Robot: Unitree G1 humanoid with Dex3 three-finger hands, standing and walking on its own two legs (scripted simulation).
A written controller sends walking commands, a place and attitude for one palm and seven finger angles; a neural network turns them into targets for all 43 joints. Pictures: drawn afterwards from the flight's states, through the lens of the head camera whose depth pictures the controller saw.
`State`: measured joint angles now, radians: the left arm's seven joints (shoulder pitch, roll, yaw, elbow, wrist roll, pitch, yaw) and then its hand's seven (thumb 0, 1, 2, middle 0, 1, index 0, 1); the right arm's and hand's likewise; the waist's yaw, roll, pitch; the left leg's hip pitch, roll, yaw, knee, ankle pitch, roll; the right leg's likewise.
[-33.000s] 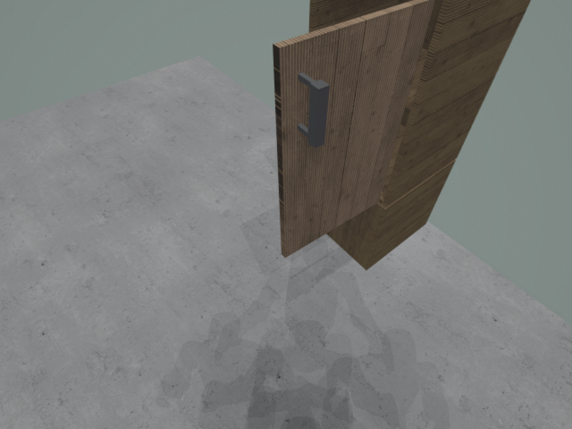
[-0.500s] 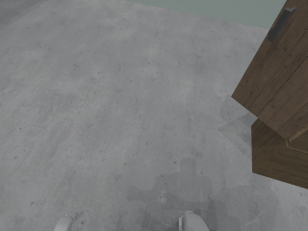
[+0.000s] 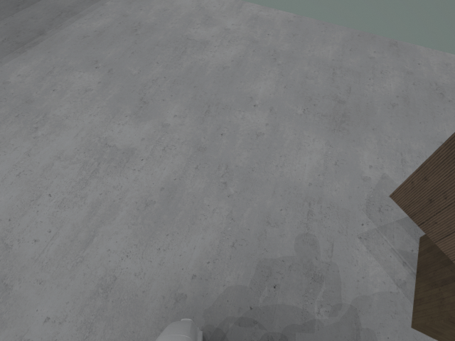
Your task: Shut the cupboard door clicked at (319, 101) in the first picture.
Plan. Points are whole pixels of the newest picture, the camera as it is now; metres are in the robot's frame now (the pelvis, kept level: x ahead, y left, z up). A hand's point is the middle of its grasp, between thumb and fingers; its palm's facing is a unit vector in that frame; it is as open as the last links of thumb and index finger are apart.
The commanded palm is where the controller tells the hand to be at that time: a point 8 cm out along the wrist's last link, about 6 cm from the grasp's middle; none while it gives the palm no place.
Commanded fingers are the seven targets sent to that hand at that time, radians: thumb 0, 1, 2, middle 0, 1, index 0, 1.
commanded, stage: turn to face it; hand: left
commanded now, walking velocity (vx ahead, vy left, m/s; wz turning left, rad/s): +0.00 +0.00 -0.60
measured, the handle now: out of the picture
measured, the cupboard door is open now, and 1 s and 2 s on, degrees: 54 54 54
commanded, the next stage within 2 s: take the last steps up to it in 1.66 s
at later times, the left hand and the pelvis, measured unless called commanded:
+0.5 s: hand (160, 285) +0.23 +0.17 -0.16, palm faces -0.23 -0.93 -0.29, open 7.4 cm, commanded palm none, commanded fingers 0.00 0.90 0.90 -0.20 -0.30 -0.20 -0.30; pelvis +0.09 -0.02 -0.01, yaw -16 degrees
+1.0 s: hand (176, 229) +0.36 +0.16 -0.17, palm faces -0.52 -0.83 -0.19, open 7.4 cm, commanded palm none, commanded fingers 0.00 0.90 0.90 -0.20 -0.30 -0.20 -0.30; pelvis +0.16 +0.03 +0.01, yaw -34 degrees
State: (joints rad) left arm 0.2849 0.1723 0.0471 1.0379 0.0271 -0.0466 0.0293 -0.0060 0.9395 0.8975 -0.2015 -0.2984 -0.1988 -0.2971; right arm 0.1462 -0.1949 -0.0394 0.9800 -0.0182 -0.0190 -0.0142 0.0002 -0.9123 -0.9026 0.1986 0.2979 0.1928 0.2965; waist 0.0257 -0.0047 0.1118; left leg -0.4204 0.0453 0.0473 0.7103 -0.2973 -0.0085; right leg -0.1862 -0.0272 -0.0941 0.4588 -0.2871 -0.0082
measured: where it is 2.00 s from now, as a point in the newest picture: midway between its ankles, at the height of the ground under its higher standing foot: outside the picture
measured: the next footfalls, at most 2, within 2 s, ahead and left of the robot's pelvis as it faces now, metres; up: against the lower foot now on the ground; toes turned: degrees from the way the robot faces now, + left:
left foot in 0.04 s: +0.11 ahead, +0.12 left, +0.00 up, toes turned +3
right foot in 0.38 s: +0.10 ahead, -0.13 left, +0.00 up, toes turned -18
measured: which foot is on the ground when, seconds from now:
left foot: up 0.00-0.02, down 0.04-0.40, up 0.42-0.76, down 0.78-1.00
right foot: down 0.00-0.06, up 0.08-0.36, down 0.38-0.78, up 0.80-1.00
